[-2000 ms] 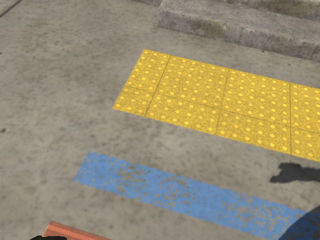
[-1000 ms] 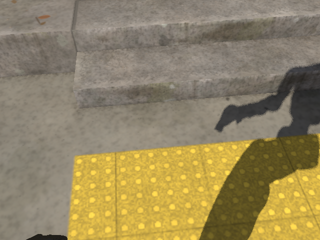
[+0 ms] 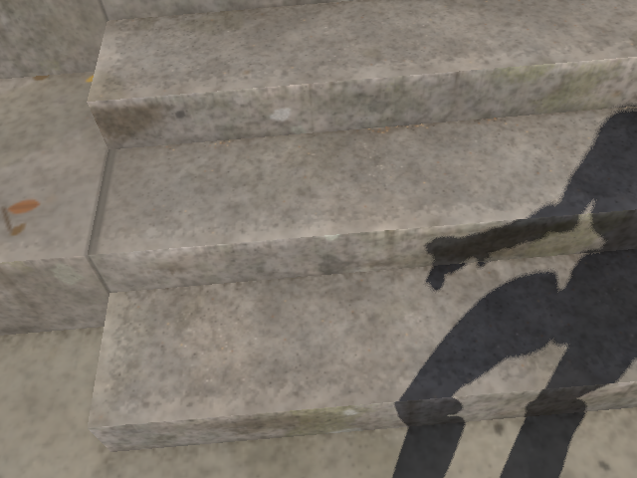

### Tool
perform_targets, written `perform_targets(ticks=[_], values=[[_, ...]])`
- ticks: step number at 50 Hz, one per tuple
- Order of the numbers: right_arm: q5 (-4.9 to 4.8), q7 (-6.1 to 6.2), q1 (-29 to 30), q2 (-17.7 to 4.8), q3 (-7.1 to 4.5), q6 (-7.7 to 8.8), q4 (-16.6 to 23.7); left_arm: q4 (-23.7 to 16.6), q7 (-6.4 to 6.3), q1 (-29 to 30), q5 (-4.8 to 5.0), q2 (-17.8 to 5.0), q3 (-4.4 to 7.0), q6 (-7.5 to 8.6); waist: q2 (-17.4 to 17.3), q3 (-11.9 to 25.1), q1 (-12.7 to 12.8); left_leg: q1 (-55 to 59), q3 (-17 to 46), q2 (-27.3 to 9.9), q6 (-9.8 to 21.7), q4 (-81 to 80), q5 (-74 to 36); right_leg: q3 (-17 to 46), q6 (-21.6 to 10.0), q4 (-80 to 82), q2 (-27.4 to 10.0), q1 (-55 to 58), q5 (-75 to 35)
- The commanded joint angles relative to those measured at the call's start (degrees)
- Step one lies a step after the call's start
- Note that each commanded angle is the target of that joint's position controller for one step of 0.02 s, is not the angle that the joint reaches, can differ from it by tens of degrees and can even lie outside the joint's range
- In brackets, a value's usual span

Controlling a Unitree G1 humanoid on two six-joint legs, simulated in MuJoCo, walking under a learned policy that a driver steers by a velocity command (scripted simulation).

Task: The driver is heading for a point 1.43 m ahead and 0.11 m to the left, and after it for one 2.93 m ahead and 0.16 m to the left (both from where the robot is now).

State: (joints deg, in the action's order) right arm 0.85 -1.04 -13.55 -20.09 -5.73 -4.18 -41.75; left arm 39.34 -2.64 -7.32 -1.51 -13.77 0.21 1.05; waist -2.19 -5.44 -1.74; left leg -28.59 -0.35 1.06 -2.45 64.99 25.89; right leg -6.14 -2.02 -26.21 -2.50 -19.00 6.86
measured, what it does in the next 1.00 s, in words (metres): walks ahead: left foot, then right foot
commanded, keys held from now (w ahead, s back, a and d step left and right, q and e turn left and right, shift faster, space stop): q+shift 0.26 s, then shift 0.26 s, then e+shift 0.14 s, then w+e+shift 0.34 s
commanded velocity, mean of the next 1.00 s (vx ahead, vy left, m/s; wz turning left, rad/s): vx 0.18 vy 0.00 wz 0.18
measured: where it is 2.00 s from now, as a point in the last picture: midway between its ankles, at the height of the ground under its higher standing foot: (420, 218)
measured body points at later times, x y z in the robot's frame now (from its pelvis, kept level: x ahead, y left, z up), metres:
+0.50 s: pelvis +0.01 +0.04 +0.01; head +0.03 +0.08 +0.45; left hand +0.05 +0.37 -0.11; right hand +0.30 -0.13 -0.05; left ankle +0.00 +0.12 -0.74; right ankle +0.10 -0.10 -0.67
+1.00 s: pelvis +0.12 +0.03 +0.00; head +0.13 +0.03 +0.45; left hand +0.27 +0.32 -0.08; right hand +0.17 -0.27 -0.10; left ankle +0.00 +0.12 -0.74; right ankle +0.15 -0.09 -0.66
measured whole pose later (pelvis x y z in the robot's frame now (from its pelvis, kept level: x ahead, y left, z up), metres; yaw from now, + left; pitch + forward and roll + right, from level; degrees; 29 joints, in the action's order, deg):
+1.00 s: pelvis +0.12 +0.03 +0.00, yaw +7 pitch +3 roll +0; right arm 2.7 0.9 -24.3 -19.3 -4.1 4.0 -42.7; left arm 38.6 4.4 -8.8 -1.6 -18.5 5.1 -1.5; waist 0.4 1.5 -4.0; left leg -1.9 -6.0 0.0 0.9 17.4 18.5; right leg 0.4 -2.2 -63.4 -1.0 -36.3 15.3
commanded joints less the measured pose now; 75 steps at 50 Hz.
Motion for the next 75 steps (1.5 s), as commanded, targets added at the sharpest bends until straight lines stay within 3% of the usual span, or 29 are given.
perform_targets(ticks=[1, 6, 7, 9, 10, 11, 12, 15, 26, 29, 32, 33, 34, 37, 39, 41, 42, 43, 44, 46, 55, 59, 60, 61, 62, 63, 66, 72, 75], values=[[-0.11, -1.34, -3.1, -0.5, 0.32, -0.86, 4.1, -2.6, 0.12, -1.3, -0.31, -7.4, 2.55, 0.6, 11.0, 10.2, 0.1, 1.2, 0.3, -3.4, 0.3, -5.1, -3.0, 8.0, -10.0, 8.9, -15.5, 8.2, -16.0], [-0.67, -2.72, 2.5, -1.6, 0.67, -1.12, 7.1, -2.3, 1.46, -2.3, -0.63, -11.1, 4.36, 0.02, 12.2, 9.7, 1.5, 11.0, -4.4, -2.7, 2.6, -20.5, -4.0, 1.6, -6.6, 6.9, -16.8, 4.8, -4.1], [-3.36, -1.45, 4.6, -3.1, -0.17, -0.99, 8.7, -3.5, 0.55, 2.7, 1.84, -15.2, 6.19, 0.0, 10.4, 8.6, 0.9, 9.8, -3.9, -4.6, 2.6, -22.9, -8.0, 3.7, -7.1, 9.2, -18.2, 4.4, -1.1], [-2.31, -0.15, 2.2, -4.2, -0.94, -1.09, 8.7, -2.5, -0.13, 2.4, 2.46, -13.7, 6.07, -0.36, 7.6, 9.7, -0.7, 16.0, -3.7, -3.6, 4.9, -30.1, -9.7, 1.1, -3.8, 3.8, -17.7, 2.8, 3.4], [-1.79, 0.8, -2.4, -6.6, -2.12, -1.07, 7.5, -1.2, -0.01, -0.4, 2.05, -11.4, 5.72, -0.81, 2.3, 10.3, -1.8, 22.3, -0.1, -3.4, 7.5, -35.0, -13.7, -2.3, -0.4, -4.3, -14.6, -1.7, 8.6], [-1.78, 2.41, -5.6, -14.6, -4.23, -0.73, 7.7, -1.9, 0.3, -2.9, 0.35, -8.3, 5.1, -1.24, -17.7, 7.9, -0.6, 28.8, 20.5, -16.7, 14.6, -42.1, -35.8, -9.6, 6.6, -24.3, -5.4, -16.9, 25.0], [0.68, 2.53, -3.2, -15.6, -3.95, 1.01, 10.2, -5.9, -0.34, 4.7, -0.45, -8.8, 5.11, -1.02, -18.0, 9.0, -2.6, 24.0, 34.4, -20.7, 23.4, -46.4, -30.3, 2.8, 8.1, -35.6, 1.7, -25.1, 30.5], [-1.17, 2.68, 6.0, -9.2, -2.1, 3.64, 12.2, -3.2, -1.03, 2.4, 1.0, -11.5, 6.55, -0.88, -4.9, 9.4, 1.6, 23.1, 22.0, -15.7, 15.9, -45.7, -27.4, 9.9, 5.6, -38.9, 0.1, -26.3, 16.6], [0.02, 3.06, 7.4, -5.6, 0.4, 2.78, 12.2, -1.8, 0.89, 1.9, 1.49, -8.0, 4.96, -0.89, -5.6, 11.4, 0.2, 19.4, 18.8, -12.2, 15.7, -42.7, -32.0, 9.1, 7.6, -23.6, 0.6, -12.2, 11.4], [0.87, 2.07, 8.4, 0.0, 2.57, 3.35, 10.6, -0.5, 1.75, -0.1, 1.67, -6.4, 4.08, -0.73, -5.7, 11.9, 0.5, 16.2, 16.4, -12.1, 15.3, -42.7, -29.8, 8.2, 6.7, -14.8, -1.1, -2.2, 11.8], [0.25, 1.83, 7.1, -3.1, 1.71, 3.68, 8.5, -1.6, 2.29, 0.6, 2.04, -8.7, 4.35, -0.37, -5.1, 8.3, 1.5, 16.0, 14.7, -10.7, 13.4, -41.0, -27.1, 5.7, 4.4, -2.2, 1.0, 2.3, 3.4], [0.04, 2.17, 5.3, -4.4, 1.12, 3.87, 8.0, -2.5, 2.24, 1.3, 1.72, -10.7, 4.67, -0.26, -3.4, 8.1, 1.0, 17.1, 14.3, -9.7, 11.7, -39.7, -24.7, 7.8, 3.1, -1.2, 0.2, 2.6, -2.3], [1.96, 2.04, 0.2, -4.2, 1.19, 3.59, 7.5, -0.9, 3.28, -3.2, -0.88, -9.5, 3.91, -1.13, 0.3, 11.5, -0.1, 15.4, 11.2, -6.9, 8.6, -37.9, -13.9, 11.8, 1.4, -1.5, -0.9, 8.1, -3.4], [2.85, 0.24, 8.4, -2.4, 1.7, 3.49, 11.3, 0.6, 5.08, -7.7, 0.57, -13.4, 6.23, -2.57, 9.8, 3.7, 2.7, 5.6, 2.3, 1.4, 4.6, -31.1, 10.4, 27.9, -7.2, 8.3, -5.2, 1.1, 39.3], [1.49, -0.53, 7.0, -0.3, 2.08, 4.77, 11.6, -0.2, 5.41, -5.0, 0.87, -14.5, 6.87, -2.75, 14.9, 0.6, 0.8, 10.2, 1.1, 3.1, 4.5, -29.9, 3.0, 35.1, -8.7, 13.5, -6.5, -4.6, 41.5], [1.35, 0.35, -3.8, -1.4, 1.45, 6.83, 8.6, -4.0, 4.96, 5.0, 1.44, -11.9, 6.59, -2.48, 9.2, 2.6, -6.7, 32.2, 6.5, -0.9, 6.8, -42.2, 2.0, 26.6, -3.4, 6.5, 0.9, -20.6, 32.0], [2.38, 1.32, -13.2, -7.5, -0.26, 7.63, 6.0, -7.7, 4.93, 11.8, 1.89, -7.6, 5.65, -1.82, -1.6, 3.1, -11.4, 45.3, 18.6, -11.3, 9.9, -52.2, 13.1, 14.7, 2.2, -7.7, 7.9, -34.4, 23.6], [2.67, 2.08, -12.4, -10.8, -1.48, 8.02, 4.6, -9.1, 4.8, 13.4, 0.99, -5.4, 4.75, -1.14, -10.1, 1.9, -9.9, 43.4, 34.7, -24.2, 13.3, -57.8, 18.1, 10.6, 0.4, -23.4, 6.1, -39.4, 19.8], [2.77, 2.66, -9.3, -6.9, -0.29, 8.16, 5.4, -8.1, 4.73, 10.8, -0.12, -8.0, 5.33, -0.71, 0.6, 2.0, -6.4, 39.2, 33.3, -25.4, 14.3, -56.6, 16.3, 12.3, -0.6, -30.3, 1.2, -37.7, 16.2], [2.3, 2.6, -5.7, -4.0, 0.64, 8.84, 5.3, -6.3, 6.06, 4.6, 0.24, -7.5, 5.43, -0.68, -0.2, 3.4, -1.8, 36.2, 24.0, -21.9, 12.8, -57.3, 10.8, 11.4, -1.1, -35.7, -1.0, -34.1, 11.4], [1.63, 1.3, -7.9, -5.6, 1.15, 10.76, -0.4, -10.6, 9.19, 14.8, -0.45, -5.8, 2.34, -1.48, -3.4, -1.4, -2.5, 26.5, -10.2, -13.6, 5.8, -58.1, -31.5, 0.3, -1.9, -20.8, -1.0, -19.4, 1.1], [1.08, 1.61, -7.6, -10.7, 0.22, 8.46, -0.9, -6.1, 5.98, -6.3, -0.48, -10.6, 4.53, -1.97, -7.3, 12.7, 9.2, 27.5, -13.4, -16.4, 6.0, -25.4, -84.0, -6.2, -8.7, -20.2, 8.9, 7.4, 15.1], [0.63, 1.21, -3.5, -10.8, 0.29, 7.95, 1.0, -1.6, 5.0, -20.2, -0.53, -13.3, 6.4, -1.43, -4.2, 17.8, 16.6, 15.7, -12.9, -14.5, 5.0, -6.2, -73.9, -1.3, -10.5, -11.4, 9.1, 26.0, 10.5], [2.59, 0.0, -2.6, -1.5, 2.48, 8.21, 1.5, 1.0, 3.79, -18.9, 0.39, -17.3, 7.41, -1.34, 7.8, 11.4, 12.0, -6.0, -10.9, -6.0, 3.8, 13.4, -7.5, 10.2, -9.4, -7.4, 2.5, 33.2, 9.8], [1.72, -0.3, -1.0, 1.9, 3.8, 9.92, 8.9, -1.8, 3.64, -15.8, -0.52, -25.4, 8.61, -2.07, 17.8, 18.1, 7.3, -24.9, -2.5, 0.7, 1.5, 30.7, 0.3, 47.1, -18.5, 6.0, -10.4, 40.6, 17.5], [2.79, -0.01, 4.3, -2.9, 3.23, 11.03, 10.8, -3.3, 3.33, -16.0, -0.09, -22.5, 8.85, -2.35, 7.6, 19.2, 10.4, -28.9, 4.9, -2.6, 2.1, 33.5, -7.9, 53.5, -20.1, 13.9, -13.0, 39.5, 27.0], [3.84, 0.56, -0.2, 1.7, 5.27, 10.76, 8.5, -0.9, 2.03, -12.2, -0.37, -12.7, 5.32, 0.06, 0.0, 7.0, 1.9, -24.9, 1.9, -7.6, 2.4, 36.4, -10.3, 35.5, -15.8, 10.8, -7.8, 14.6, 10.7], [0.68, 3.17, 16.5, 13.7, 9.52, 5.54, 16.9, 10.0, 4.77, -19.6, -1.17, -6.5, 1.85, 4.95, 4.6, -1.5, -1.0, -47.6, -2.5, -4.3, 7.9, 60.0, -0.2, 18.2, -5.8, 12.7, -5.9, 0.3, -0.5], [-0.34, 2.31, 20.3, 9.5, 9.91, 5.35, 18.8, 12.4, 2.43, -20.2, 0.98, -4.5, -0.05, 4.25, 2.1, -3.3, -1.5, -31.5, -7.8, -3.2, 8.1, 32.6, -2.1, 9.2, -3.5, 26.0, -3.4, -4.9, -22.9]])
